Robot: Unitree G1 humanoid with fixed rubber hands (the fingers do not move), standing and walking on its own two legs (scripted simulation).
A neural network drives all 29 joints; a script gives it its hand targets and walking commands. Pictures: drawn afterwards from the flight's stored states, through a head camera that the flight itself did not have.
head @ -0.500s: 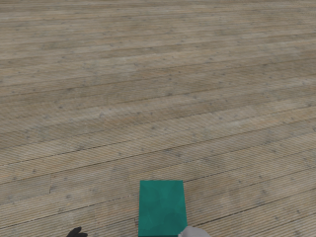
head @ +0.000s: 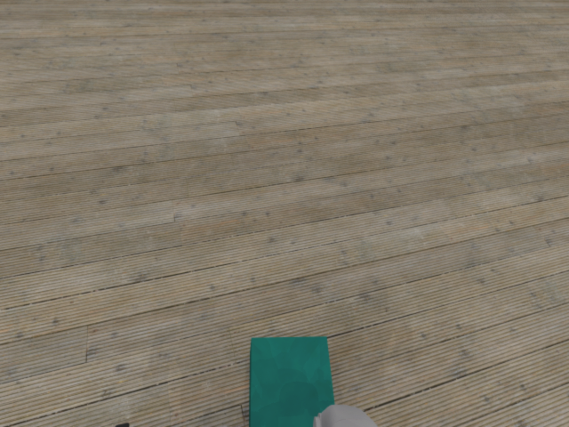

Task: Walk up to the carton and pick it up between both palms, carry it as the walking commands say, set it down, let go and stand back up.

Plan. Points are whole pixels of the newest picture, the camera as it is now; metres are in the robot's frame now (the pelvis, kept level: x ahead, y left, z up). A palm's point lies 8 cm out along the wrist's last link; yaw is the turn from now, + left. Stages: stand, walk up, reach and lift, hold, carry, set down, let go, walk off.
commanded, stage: walk up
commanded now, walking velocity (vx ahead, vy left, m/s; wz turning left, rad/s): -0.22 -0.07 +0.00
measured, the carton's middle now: (288, 388) +0.28 -0.08 -0.70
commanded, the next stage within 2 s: none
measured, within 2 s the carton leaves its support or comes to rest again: neither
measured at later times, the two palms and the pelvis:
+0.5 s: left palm out of the picture -0.08 +0.16 -0.11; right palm out of the picture -0.09 -0.34 -0.16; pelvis -0.15 -0.10 -0.01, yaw +0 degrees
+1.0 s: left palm out of the picture -0.19 +0.17 -0.14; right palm out of the picture -0.30 -0.32 -0.14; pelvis -0.27 -0.07 -0.01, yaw +1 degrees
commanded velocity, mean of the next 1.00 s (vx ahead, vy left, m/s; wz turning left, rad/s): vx -0.06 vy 0.04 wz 0.00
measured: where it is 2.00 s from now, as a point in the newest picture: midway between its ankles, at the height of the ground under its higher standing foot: outside the picture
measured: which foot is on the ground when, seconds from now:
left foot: down 0.00-0.34, up 0.36-0.90, down 0.92-1.00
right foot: up 0.00-0.34, down 0.36-0.92, up 0.94-1.00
